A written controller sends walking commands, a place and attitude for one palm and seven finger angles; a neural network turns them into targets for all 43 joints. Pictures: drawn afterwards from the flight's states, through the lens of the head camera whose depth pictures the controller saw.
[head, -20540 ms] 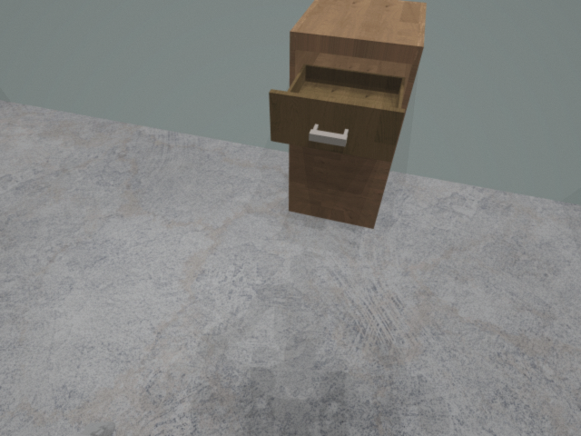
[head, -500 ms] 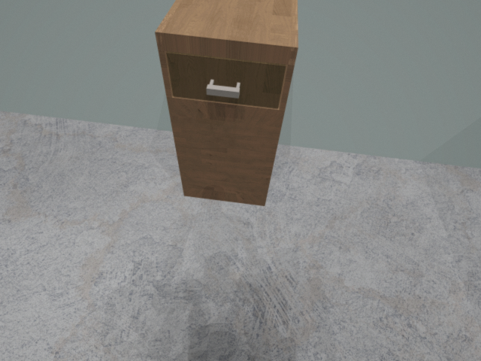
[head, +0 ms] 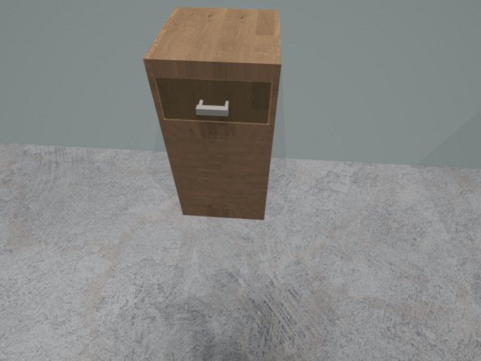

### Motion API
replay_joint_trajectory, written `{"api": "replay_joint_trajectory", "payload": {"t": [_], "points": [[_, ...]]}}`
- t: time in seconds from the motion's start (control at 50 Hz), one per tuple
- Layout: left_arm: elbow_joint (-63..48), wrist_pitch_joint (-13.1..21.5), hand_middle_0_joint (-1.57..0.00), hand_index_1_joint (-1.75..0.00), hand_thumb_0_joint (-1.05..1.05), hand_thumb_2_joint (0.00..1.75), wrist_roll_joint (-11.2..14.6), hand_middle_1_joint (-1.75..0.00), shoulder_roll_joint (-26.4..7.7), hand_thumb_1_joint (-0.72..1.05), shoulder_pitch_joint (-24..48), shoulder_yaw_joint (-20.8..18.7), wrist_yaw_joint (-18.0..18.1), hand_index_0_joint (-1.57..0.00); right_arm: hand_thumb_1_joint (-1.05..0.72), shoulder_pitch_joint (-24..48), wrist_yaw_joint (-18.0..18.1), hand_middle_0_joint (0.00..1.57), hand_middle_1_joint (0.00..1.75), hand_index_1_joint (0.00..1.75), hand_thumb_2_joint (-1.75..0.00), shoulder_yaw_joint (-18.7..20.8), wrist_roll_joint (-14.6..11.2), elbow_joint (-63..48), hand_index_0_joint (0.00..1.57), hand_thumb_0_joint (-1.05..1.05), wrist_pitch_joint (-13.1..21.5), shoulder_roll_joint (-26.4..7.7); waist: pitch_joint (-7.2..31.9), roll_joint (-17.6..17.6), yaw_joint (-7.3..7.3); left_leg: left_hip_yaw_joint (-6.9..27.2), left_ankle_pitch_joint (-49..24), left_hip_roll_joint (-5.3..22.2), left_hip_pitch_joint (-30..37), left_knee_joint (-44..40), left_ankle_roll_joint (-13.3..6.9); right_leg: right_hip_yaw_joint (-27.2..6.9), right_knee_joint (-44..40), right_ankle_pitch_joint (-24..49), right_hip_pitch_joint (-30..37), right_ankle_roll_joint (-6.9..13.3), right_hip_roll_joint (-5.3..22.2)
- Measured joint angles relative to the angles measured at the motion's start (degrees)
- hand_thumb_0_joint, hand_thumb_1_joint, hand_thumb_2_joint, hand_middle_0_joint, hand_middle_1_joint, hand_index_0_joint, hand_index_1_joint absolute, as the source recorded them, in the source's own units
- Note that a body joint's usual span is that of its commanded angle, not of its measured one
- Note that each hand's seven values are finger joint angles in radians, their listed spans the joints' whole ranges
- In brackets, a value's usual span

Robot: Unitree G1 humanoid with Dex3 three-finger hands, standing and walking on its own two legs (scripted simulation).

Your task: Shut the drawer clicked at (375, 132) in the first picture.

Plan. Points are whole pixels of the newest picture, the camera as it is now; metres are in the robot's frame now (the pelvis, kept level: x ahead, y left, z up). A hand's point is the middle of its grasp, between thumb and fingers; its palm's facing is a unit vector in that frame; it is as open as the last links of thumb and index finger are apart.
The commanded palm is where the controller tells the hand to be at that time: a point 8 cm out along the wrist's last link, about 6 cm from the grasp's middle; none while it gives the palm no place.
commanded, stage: let the arm hang, fingers relaxed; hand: left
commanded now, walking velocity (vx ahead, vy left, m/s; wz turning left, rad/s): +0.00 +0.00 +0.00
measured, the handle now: (213, 106) +0.87 +0.13 -0.08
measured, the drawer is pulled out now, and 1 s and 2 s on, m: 0.00 0.00 0.00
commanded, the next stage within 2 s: look to check the result in 0.16 s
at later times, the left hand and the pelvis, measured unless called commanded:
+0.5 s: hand out of the picture +0.01 +0.15 -0.17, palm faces +0.03 -0.98 -0.19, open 7.4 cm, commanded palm none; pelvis +0.02 -0.01 +0.00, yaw +0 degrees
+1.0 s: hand out of the picture +0.05 +0.17 -0.17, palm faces +0.02 -0.97 -0.23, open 7.4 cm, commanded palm none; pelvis +0.03 -0.02 +0.00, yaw +0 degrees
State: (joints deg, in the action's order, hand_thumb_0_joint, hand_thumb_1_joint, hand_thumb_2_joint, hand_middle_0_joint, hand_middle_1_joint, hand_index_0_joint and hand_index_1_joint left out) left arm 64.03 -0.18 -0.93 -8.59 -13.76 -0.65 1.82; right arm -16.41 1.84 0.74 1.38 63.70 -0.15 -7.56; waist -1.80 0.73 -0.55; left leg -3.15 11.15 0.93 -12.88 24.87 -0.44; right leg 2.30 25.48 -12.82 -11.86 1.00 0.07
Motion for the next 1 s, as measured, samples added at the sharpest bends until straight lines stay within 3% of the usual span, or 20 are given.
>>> {"api": "replay_joint_trajectory", "payload": {"t": [0.48, 1.0], "points": [[2.0, 0.5, -0.2, -0.3, 0.0, 0.9, 0.3, -0.3, 1.3, 0.91, -1.6, -0.1, -0.2, -0.2, -0.91, 0.8, 0.5, 0.2, 0.3, 0.3, -0.9, 0.2, -0.3, 1.7, 0.2, 0.01, 0.2, 0.1, -1.1, 0.4, 0.28, 0.2, 0.8, 1.0, 2.9, -1.6, 1.2, 0.2, -1.7, -0.8, 2.9, 1.0, -1.1], [1.3, 0.9, -0.2, -0.3, 0.0, 0.9, 0.3, -0.3, -1.6, 0.91, 1.5, -0.6, -0.5, -0.2, -0.91, 2.8, 0.5, 0.2, 0.3, 0.3, -0.9, 0.4, -0.2, 1.7, 0.2, 0.01, 0.2, -2.8, -1.0, 0.5, 0.04, 0.6, 0.6, 1.8, 4.4, -3.0, 2.1, 0.5, -3.5, -0.6, 4.5, 1.9, -2.0]]}}
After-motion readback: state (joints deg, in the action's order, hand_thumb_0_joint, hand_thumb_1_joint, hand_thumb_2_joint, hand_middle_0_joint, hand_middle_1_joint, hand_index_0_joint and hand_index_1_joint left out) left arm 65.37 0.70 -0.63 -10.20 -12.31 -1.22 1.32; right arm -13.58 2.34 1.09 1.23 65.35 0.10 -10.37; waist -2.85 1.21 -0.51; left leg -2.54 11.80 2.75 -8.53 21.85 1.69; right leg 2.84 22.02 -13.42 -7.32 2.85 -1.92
